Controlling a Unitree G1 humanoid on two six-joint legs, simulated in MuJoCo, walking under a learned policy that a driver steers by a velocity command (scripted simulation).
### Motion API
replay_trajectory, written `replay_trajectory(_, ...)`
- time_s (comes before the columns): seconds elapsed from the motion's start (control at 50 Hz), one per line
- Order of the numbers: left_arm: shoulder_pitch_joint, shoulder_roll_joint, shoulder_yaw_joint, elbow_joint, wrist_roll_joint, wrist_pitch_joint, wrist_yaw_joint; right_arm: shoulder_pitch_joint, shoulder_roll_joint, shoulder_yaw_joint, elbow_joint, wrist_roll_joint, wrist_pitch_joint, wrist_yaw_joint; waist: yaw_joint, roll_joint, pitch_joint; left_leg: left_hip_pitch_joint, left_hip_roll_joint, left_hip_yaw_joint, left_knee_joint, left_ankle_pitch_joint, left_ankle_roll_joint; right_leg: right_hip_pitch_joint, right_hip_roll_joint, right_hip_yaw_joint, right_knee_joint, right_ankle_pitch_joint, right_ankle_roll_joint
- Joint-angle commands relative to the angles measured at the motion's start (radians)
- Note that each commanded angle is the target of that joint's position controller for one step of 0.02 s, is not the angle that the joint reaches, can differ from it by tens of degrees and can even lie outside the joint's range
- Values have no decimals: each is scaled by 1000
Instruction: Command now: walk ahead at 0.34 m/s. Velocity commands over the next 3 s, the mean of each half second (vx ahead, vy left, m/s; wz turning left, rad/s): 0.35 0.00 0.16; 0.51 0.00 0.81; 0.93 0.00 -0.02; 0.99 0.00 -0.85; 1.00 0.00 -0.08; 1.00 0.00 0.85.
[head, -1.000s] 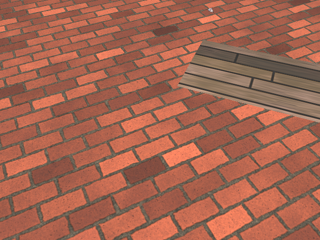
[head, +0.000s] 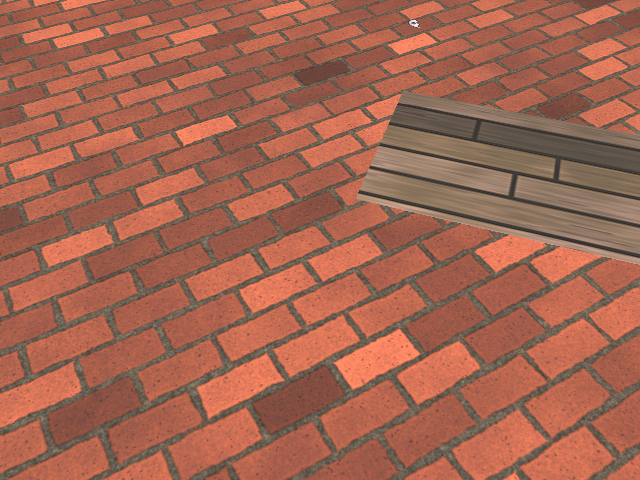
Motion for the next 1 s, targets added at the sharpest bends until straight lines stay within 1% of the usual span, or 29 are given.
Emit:
replay_trajectory(0.02,-182,63,4,-126,-29,-52,-14,134,-229,-56,-9,26,-44,-5,-71,195,205,-5,356,-508,-410,-584,222,-369,-2,-52,161,-71,-37)
replay_trajectory(0.04,-233,82,8,-150,-27,-73,-24,153,-216,-57,-6,8,-68,-5,-90,179,236,34,430,-600,-451,-477,256,-477,-53,7,287,-51,-44)
replay_trajectory(0.06,-234,101,17,-155,-28,-88,-32,164,-180,-50,-13,-7,-89,-2,-82,135,212,130,442,-607,-441,-391,257,-591,-88,41,405,-61,-52)
replay_trajectory(0.12,-174,101,20,-145,-25,-116,-51,124,-146,-44,-53,8,-100,11,-45,82,120,202,347,-392,-405,-189,172,-586,-137,30,321,31,-46)
replay_trajectory(0.2,-149,55,5,-124,-7,-107,-67,134,-189,-54,-60,2,-73,15,-26,108,108,-47,211,-146,-337,75,131,-174,-24,-120,69,153,15)
replay_trajectory(0.24,-30,102,27,-89,-8,-94,-62,149,-201,-55,-55,4,-62,13,34,108,56,-118,195,-112,-202,317,95,42,34,-143,14,262,8)
replay_trajectory(0.26,75,145,47,-62,-10,-87,-54,139,-187,-49,-56,3,-61,11,94,97,-5,-127,162,-66,-56,485,56,162,44,-135,-13,279,-15)
replay_trajectory(0.28,196,215,69,-41,-5,-84,-44,131,-140,-34,-69,-11,-59,7,153,14,-85,-212,104,-4,195,435,-11,312,-64,-12,-40,320,-58)
replay_trajectory(0.3,292,353,88,-29,23,-78,-38,195,-8,0,-99,-20,-70,-2,130,-310,-213,-451,-49,36,596,-95,-88,492,-394,458,-202,430,-226)
replay_trajectory(0.32,278,296,69,-28,24,-90,-42,197,-40,-13,-88,12,-83,-7,124,-260,-249,-475,-46,-153,794,-230,-85,437,-448,621,-288,484,-270)
replay_trajectory(0.34,174,245,49,-59,19,-99,-40,156,-89,-27,-104,36,-86,-6,94,-202,-156,-518,11,-163,852,-193,-61,342,-436,455,-261,524,-241)
replay_trajectory(0.38,2,157,21,-105,25,-101,-38,89,-116,-48,-118,24,-65,-15,36,-109,-62,-464,98,-115,763,-77,-36,159,-342,179,-260,606,-157)
replay_trajectory(0.4,-32,135,14,-114,37,-99,-31,104,-116,-59,-121,18,-43,-17,7,-118,-41,-409,121,-105,730,-40,-27,88,-310,92,-285,601,-136)
replay_trajectory(0.44,-44,147,17,-122,51,-96,-14,115,-78,-64,-142,15,-9,-11,-16,-125,-18,-378,118,-76,696,11,-35,35,-308,7,-308,653,-155)
replay_trajectory(0.52,-55,194,33,-141,44,-71,30,7,-65,-74,-240,4,19,4,-16,-85,-13,-433,127,-42,481,126,-59,76,-320,-95,-331,655,-170)
replay_trajectory(0.58,-98,212,41,-171,34,-48,43,-48,-63,-77,-291,3,35,27,-10,-87,-31,-386,127,-3,363,191,-55,87,-328,-160,-329,597,-174)
replay_trajectory(0.62,-62,232,52,-178,13,-52,28,-107,-84,-86,-327,12,46,47,20,-80,-46,-405,148,0,343,181,-36,146,-372,-124,-398,244,-182)
replay_trajectory(0.66,-33,255,65,-184,2,-55,17,-178,-111,-95,-366,18,50,68,36,-73,1,-523,165,-4,341,119,-13,252,-421,-70,-454,-5,-174)
replay_trajectory(0.78,77,264,84,-193,23,-46,-5,-317,-69,-74,-425,48,18,100,98,-22,96,-710,188,46,330,20,41,491,-415,-163,-430,2,-128)
replay_trajectory(0.8,168,223,64,-179,92,-38,-37,-331,-87,-70,-431,-74,52,118,124,-55,69,-650,138,115,274,72,50,521,-396,-232,-406,-6,-89)
replay_trajectory(0.82,182,220,64,-171,78,-35,-57,-365,-94,-75,-443,-78,63,127,137,-63,83,-594,122,148,260,56,63,488,-380,-266,-388,64,-78)
replay_trajectory(0.84,160,241,65,-181,63,-33,-67,-348,-101,-76,-445,-62,67,128,114,-74,82,-525,96,171,242,15,81,461,-369,-299,-345,210,-68)
replay_trajectory(0.88,92,292,75,-203,36,-26,-78,-157,-124,-90,-398,-30,59,102,-6,-82,0,-259,-4,229,211,-44,122,376,-342,-371,-106,727,-54)
replay_trajectory(0.9,42,311,76,-219,16,-16,-82,47,-145,-108,-339,-22,44,79,-131,-59,-80,-26,-58,232,140,24,148,274,-318,-399,138,894,-41)
replay_trajectory(0.92,-23,296,67,-251,15,-11,-82,321,-231,-145,-253,-37,29,54,-275,46,-157,319,-34,84,47,-61,195,-35,-273,-386,512,727,-2)
replay_trajectory(0.94,-121,141,32,-361,36,-39,-89,261,-389,-172,-244,-32,34,43,-205,393,-79,445,194,-527,-212,-372,293,-553,-61,-277,823,-148,63)
replay_trajectory(0.96,-236,182,26,-426,79,-62,-78,210,-386,-155,-309,-50,21,47,-191,145,-60,422,293,-761,-306,-275,308,-723,-40,-41,912,-126,78)
replay_trajectory(0.98,-224,182,20,-423,65,-75,-72,202,-336,-137,-298,-58,15,46,-155,40,-22,395,325,-650,-287,-133,289,-728,-89,-22,868,-27,62)
replay_trajectory(1.0,-103,183,15,-369,53,-85,-67,190,-284,-123,-289,-59,1,42,-93,0,13,293,298,-531,-279,-32,266,-636,-138,-17,766,56,44)
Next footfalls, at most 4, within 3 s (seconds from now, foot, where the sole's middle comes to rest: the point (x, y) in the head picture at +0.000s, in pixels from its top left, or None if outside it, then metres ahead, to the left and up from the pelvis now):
0.28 right None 0.21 -0.20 -0.77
0.90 left None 0.33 0.12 -0.77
1.36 right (210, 363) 0.81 0.29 -0.77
1.82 left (98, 263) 1.12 0.63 -0.77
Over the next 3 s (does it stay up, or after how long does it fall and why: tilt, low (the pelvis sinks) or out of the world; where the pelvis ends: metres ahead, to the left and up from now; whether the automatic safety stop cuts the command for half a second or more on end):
stays up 2.02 0.57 0.00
